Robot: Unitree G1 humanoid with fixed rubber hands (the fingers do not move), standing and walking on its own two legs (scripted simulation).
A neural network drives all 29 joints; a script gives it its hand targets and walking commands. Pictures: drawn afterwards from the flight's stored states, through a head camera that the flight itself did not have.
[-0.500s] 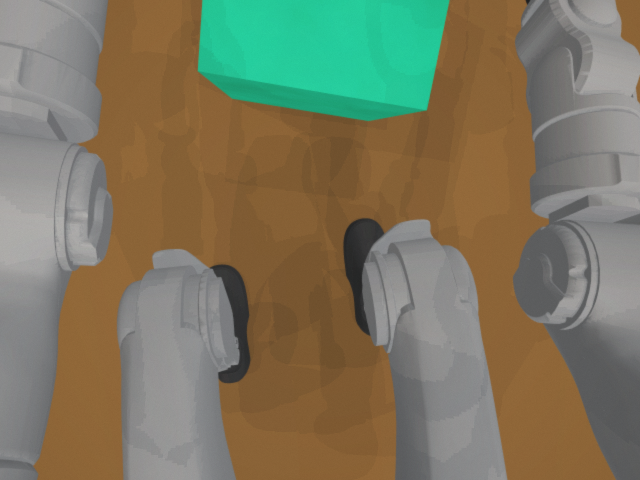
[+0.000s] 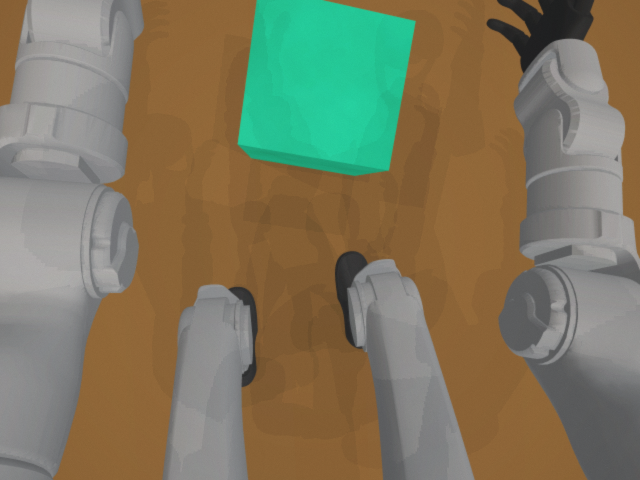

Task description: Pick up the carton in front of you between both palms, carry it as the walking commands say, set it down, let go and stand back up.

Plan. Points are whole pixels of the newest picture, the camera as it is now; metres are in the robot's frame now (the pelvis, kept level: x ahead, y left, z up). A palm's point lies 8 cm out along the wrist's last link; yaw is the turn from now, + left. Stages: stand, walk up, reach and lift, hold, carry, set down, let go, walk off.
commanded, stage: set down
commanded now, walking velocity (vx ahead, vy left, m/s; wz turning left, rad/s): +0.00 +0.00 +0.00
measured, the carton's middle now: (317, 102) +0.53 -0.08 -0.40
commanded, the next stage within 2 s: let go in 0.28 s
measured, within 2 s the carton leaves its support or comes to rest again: neither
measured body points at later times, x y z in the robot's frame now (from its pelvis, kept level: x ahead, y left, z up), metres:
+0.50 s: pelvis +0.02 -0.01 +0.13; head +0.34 -0.01 +0.46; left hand +0.58 +0.13 +0.02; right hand +0.49 -0.26 +0.02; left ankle +0.07 +0.12 -0.49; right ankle +0.11 -0.13 -0.49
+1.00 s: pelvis +0.09 -0.02 +0.22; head +0.24 -0.02 +0.65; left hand +0.41 +0.17 +0.12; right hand +0.33 -0.26 +0.13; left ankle +0.07 +0.12 -0.49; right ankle +0.11 -0.13 -0.49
